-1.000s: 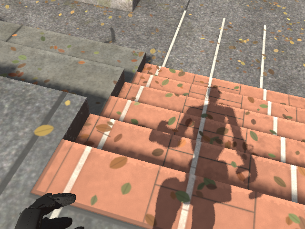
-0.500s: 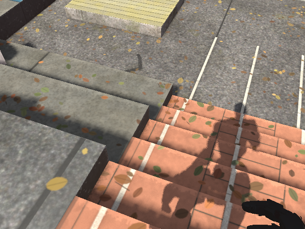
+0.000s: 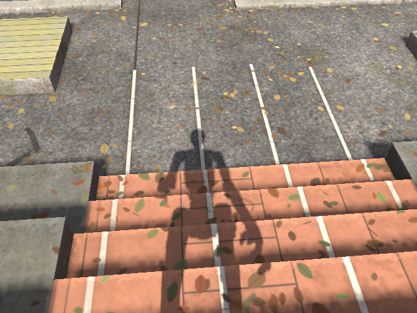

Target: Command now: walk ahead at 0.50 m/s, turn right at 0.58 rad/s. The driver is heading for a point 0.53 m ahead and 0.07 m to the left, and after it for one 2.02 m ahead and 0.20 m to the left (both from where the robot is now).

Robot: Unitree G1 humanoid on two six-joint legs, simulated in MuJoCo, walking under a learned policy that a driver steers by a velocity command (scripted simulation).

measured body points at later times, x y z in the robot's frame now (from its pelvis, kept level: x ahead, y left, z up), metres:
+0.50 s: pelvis +0.29 +0.03 -0.11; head +0.29 +0.04 +0.34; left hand +0.23 +0.24 -0.26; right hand +0.43 -0.21 -0.22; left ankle +0.37 +0.10 -0.85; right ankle +0.09 -0.08 -0.69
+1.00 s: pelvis +0.51 +0.00 -0.25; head +0.51 -0.01 +0.20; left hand +0.63 +0.26 -0.34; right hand +0.54 -0.22 -0.39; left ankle +0.37 +0.10 -0.85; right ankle +0.62 -0.08 -1.00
